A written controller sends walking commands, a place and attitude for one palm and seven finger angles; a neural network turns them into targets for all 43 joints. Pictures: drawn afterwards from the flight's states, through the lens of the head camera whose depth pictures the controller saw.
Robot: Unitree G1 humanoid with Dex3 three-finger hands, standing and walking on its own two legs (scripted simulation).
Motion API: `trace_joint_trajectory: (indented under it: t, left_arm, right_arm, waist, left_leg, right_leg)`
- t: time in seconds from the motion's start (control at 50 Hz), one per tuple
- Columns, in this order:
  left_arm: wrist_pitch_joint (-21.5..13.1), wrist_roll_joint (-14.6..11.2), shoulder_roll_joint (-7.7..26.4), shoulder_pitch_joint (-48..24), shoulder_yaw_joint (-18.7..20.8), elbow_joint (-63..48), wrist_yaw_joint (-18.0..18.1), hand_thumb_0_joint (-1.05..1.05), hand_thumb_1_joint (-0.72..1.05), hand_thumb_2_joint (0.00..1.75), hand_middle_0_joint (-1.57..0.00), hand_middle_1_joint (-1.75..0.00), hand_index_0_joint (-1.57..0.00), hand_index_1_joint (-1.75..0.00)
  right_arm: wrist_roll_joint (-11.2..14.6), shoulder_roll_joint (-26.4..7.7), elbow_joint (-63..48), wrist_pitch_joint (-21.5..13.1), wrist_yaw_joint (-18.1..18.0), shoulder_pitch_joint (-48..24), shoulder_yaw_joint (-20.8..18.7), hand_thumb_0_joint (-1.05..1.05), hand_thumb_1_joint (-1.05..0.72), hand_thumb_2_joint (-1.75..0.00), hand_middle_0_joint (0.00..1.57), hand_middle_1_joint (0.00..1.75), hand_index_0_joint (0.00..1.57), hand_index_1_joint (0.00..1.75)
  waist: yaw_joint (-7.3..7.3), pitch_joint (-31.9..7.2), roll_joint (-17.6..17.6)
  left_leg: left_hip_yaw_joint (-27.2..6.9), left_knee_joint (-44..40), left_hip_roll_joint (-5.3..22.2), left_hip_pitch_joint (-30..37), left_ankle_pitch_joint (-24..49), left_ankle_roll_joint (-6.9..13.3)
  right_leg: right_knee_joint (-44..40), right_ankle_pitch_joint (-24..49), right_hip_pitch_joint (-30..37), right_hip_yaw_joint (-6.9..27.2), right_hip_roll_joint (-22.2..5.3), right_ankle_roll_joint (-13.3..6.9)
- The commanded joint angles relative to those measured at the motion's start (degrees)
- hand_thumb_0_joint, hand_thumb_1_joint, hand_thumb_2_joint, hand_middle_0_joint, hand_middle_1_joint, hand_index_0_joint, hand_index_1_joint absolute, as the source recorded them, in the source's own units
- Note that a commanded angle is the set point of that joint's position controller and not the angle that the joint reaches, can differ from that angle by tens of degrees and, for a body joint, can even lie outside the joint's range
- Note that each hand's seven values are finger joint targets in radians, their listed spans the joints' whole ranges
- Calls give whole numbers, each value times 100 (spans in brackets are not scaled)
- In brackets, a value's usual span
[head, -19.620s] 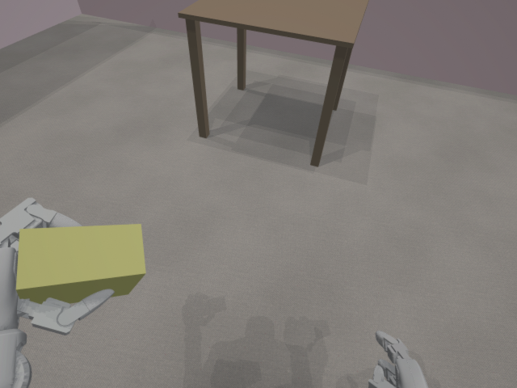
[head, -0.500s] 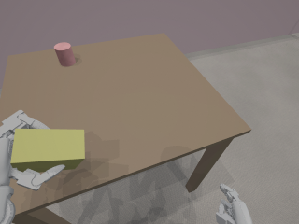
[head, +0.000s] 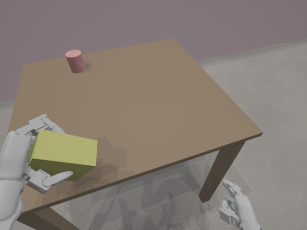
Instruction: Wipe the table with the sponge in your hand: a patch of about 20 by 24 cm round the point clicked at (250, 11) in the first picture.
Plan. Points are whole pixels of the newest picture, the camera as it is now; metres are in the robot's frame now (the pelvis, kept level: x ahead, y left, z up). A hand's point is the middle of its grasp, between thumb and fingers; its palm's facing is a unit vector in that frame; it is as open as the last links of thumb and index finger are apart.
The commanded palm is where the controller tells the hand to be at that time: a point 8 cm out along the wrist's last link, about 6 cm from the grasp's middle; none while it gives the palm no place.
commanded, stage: turn the palm down, sponge in hand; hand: left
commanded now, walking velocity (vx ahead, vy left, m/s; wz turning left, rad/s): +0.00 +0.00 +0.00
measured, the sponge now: (69, 159) +0.23 +0.21 +0.12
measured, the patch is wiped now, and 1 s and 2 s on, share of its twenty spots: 0.00 0.00 0.00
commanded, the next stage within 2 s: move the sponge above the wiping area in 1.88 s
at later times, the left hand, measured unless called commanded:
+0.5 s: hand (46, 151) +0.22 +0.24 +0.16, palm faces +0.28 -0.49 -0.83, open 10.0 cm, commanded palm +0.19 +0.26 +0.20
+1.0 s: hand (39, 151) +0.22 +0.26 +0.15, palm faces +0.18 -0.27 -0.94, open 10.0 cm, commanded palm +0.19 +0.26 +0.21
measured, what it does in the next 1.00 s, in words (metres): stands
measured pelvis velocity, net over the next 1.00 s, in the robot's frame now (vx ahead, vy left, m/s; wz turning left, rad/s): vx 0.01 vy -0.03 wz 0.01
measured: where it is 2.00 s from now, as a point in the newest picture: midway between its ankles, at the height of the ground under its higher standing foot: outside the picture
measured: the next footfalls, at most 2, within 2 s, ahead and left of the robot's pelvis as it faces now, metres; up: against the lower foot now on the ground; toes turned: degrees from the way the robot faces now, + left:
none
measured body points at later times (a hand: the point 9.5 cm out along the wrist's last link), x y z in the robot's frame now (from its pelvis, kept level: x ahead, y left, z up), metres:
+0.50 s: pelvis +0.01 -0.05 +0.00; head +0.01 -0.08 +0.44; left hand +0.20 +0.26 +0.21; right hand +0.22 -0.27 -0.09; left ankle +0.04 +0.10 -0.73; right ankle +0.01 -0.10 -0.73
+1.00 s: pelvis +0.01 -0.03 +0.00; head +0.00 -0.07 +0.45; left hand +0.21 +0.27 +0.20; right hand +0.24 -0.23 -0.08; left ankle +0.04 +0.10 -0.73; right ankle +0.01 -0.10 -0.73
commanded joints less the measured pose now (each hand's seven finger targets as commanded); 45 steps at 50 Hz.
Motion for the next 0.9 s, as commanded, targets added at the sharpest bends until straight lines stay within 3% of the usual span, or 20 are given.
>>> trace_joint_trajectory:
  t: [0.0, 0.04, 0.14, 0.22, 0.26, 0.28, 0.3, 0.36, 0.38, 0.46, 0.48, 0.56, 0.58, 0.64, 0.66, 0.68, 0.76, 0.78, 0.86, 0.88]
  left_arm:
    - [-710, 353, 1381, -1537, 1263, -944, 710, 0, 10, 130, -120, -160, -120, -160]
    - [-564, 434, 1489, -1573, 1178, -740, 644, 0, 10, 130, -120, -160, -120, -160]
    - [46, 578, 1559, -1812, 660, -327, -2, 0, 10, 130, -120, -160, -120, -160]
    - [-44, 692, 1805, -1781, 838, -493, -275, 0, 10, 130, -120, -160, -120, -160]
    - [-176, 756, 2295, -1438, 1378, -695, -198, 0, 10, 130, -120, -160, -120, -160]
    - [-244, 763, 2072, -1465, 1273, -767, -140, 0, 10, 130, -120, -160, -120, -160]
    - [-296, 760, 2161, -1186, 1482, -603, -73, 0, 10, 130, -120, -160, -120, -160]
    - [-196, 810, 2384, -811, 1730, -526, 55, 0, 10, 130, -120, -160, -120, -160]
    - [-151, 844, 2074, -960, 1415, -558, 80, 0, 10, 130, -120, -160, -120, -160]
    - [167, 1052, 2406, -878, 1479, -410, 73, 0, 10, 130, -120, -160, -120, -160]
    - [198, 1114, 2152, -973, 1174, -479, 47, 0, 10, 130, -120, -160, -120, -160]
    - [216, 1383, 2423, -1163, 1142, -704, -18, 0, 10, 130, -120, -160, -120, -160]
    - [198, 1477, 2209, -1291, 900, -759, -1, 0, 10, 130, -120, -160, -120, -160]
    - [215, 1719, 2448, -1279, 1031, -753, 70, 0, 10, 130, -120, -160, -120, -160]
    - [293, 1824, 2606, -1288, 1166, -749, 153, 0, 10, 130, -120, -160, -120, -160]
    - [339, 1903, 2278, -1418, 853, -762, 189, 0, 10, 130, -120, -160, -120, -160]
    - [756, 2100, 2574, -1278, 1089, -463, 243, 0, 10, 130, -120, -160, -120, -160]
    - [861, 2160, 2284, -1384, 771, -427, 210, 0, 10, 130, -120, -160, -120, -160]
    - [1223, 2449, 2391, -1606, 615, -417, 32, 0, 10, 130, -120, -160, -120, -160]
    - [1261, 2499, 2124, -1689, 305, -430, -23, 0, 10, 130, -120, -160, -120, -160]
  right_arm:
    - [-54, -626, -701, -299, -116, -702, -312, 0, -90, -90, 20, 30, 20, 30]
    - [-49, -696, -658, -255, -161, -688, -333, 0, -90, -90, 20, 30, 20, 30]
    - [89, -747, -780, -170, -357, -834, -262, 0, -90, -90, 20, 30, 20, 30]
    - [116, -710, -858, -205, -447, -845, -273, 0, -90, -90, 20, 30, 20, 30]
    - [113, -708, -905, -253, -440, -877, -296, 0, -90, -90, 20, 30, 20, 30]
    - [102, -648, -929, -255, -416, -813, -289, 0, -90, -90, 20, 30, 20, 30]
    - [93, -672, -885, -259, -416, -672, -339, 0, -90, -90, 20, 30, 20, 30]
    - [160, -718, -874, -198, -381, -659, -387, 0, -90, -90, 20, 30, 20, 30]
    - [168, -706, -911, -181, -373, -608, -386, 0, -90, -90, 20, 30, 20, 30]
    - [245, -790, -921, -121, -445, -651, -413, 0, -90, -90, 20, 30, 20, 30]
    - [243, -782, -996, -110, -454, -593, -418, 0, -90, -90, 20, 30, 20, 30]
    - [278, -780, -1012, -148, -532, -771, -390, 0, -90, -90, 20, 30, 20, 30]
    - [253, -768, -1043, -152, -547, -694, -405, 0, -90, -90, 20, 30, 20, 30]
    - [231, -814, -999, -132, -573, -629, -443, 0, -90, -90, 20, 30, 20, 30]
    - [270, -766, -1005, -149, -552, -851, -396, 0, -90, -90, 20, 30, 20, 30]
    - [250, -728, -1037, -131, -544, -807, -374, 0, -90, -90, 20, 30, 20, 30]
    - [289, -766, -985, -35, -526, -1009, -335, 0, -90, -90, 20, 30, 20, 30]
    - [291, -757, -1020, 15, -511, -978, -311, 0, -90, -90, 20, 30, 20, 30]
    - [329, -752, -1015, 119, -503, -1311, -221, 0, -90, -90, 20, 30, 20, 30]
    - [323, -738, -1045, 129, -503, -1262, -206, 0, -90, -90, 20, 30, 20, 30]
  waist:
    - [6, -878, 548]
    - [16, -965, 698]
    - [43, -665, 332]
    - [113, -711, 17]
    - [320, -910, 204]
    - [276, -1006, 166]
    - [297, -1006, -34]
    - [372, -951, 173]
    - [301, -963, 239]
    - [310, -852, 180]
    - [241, -906, 88]
    - [259, -880, 115]
    - [203, -968, 132]
    - [244, -1054, 38]
    - [330, -934, 275]
    - [274, -1004, 302]
    - [408, -923, 245]
    - [346, -935, 185]
    - [392, -836, 292]
    - [323, -830, 260]
  left_leg:
    - [-488, -400, 52, 636, -228, -111]
    - [-406, -314, 2, 640, -92, -75]
    - [-238, -282, -64, 576, -28, 5]
    - [-202, -160, -83, 620, 261, 31]
    - [-194, -75, -99, 640, 490, 3]
    - [-201, -36, -111, 599, 620, 4]
    - [-192, 46, -80, 558, 753, 1]
    - [-154, 182, -93, 421, 852, -20]
    - [-144, 217, -78, 363, 898, -16]
    - [-175, 327, -67, 231, 797, -16]
    - [-179, 352, -75, 216, 792, 6]
    - [-246, 426, -102, 274, 714, 18]
    - [-237, 443, -99, 303, 704, 34]
    - [-285, 404, -88, 310, 707, 34]
    - [-298, 384, -115, 344, 673, 9]
    - [-272, 334, -103, 366, 685, 18]
    - [-311, 187, -79, 340, 709, -25]
    - [-294, 122, -66, 316, 730, -10]
    - [-332, -54, -86, 468, 670, -18]
    - [-314, -92, -68, 500, 643, 0]
  right_leg:
    - [-473, 40, -573, -45, 200, 25]
    - [-570, 131, -476, 50, 129, 37]
    - [-879, -38, -403, 240, 25, 103]
    - [-953, 128, -296, 372, -16, 148]
    - [-900, 342, -120, 477, -19, 107]
    - [-806, 571, -64, 409, -47, 114]
    - [-754, 854, -17, 428, -55, 143]
    - [-712, 1167, 13, 600, -111, 157]
    - [-630, 1349, 13, 566, -161, 167]
    - [-622, 1303, -71, 788, -218, 193]
    - [-580, 1348, -82, 709, -222, 212]
    - [-628, 1099, -195, 895, -218, 191]
    - [-615, 1063, -229, 822, -228, 196]
    - [-586, 1015, -214, 824, -224, 194]
    - [-661, 847, -252, 914, -179, 119]
    - [-608, 908, -234, 731, -173, 126]
    - [-650, 941, -77, 786, -132, 78]
    - [-615, 1005, -59, 620, -124, 98]
    - [-775, 766, -42, 680, -73, 50]
    - [-786, 753, -46, 564, -86, 70]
